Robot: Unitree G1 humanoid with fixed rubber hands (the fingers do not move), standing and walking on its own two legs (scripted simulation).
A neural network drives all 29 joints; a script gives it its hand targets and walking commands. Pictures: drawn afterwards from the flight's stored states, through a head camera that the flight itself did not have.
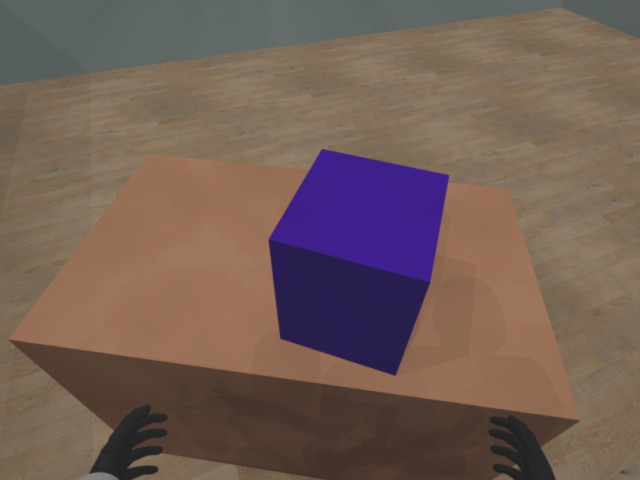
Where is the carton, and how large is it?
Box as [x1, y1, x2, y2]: [269, 149, 448, 375]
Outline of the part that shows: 322,149 269,238 280,338 395,375 430,280 448,175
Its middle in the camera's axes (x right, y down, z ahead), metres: +0.06 +0.04 +0.62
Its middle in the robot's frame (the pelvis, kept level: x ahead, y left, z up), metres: +0.44 -0.05 +0.00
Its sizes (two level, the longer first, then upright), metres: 0.210 0.200 0.250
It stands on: a pedestal, 0.65 m high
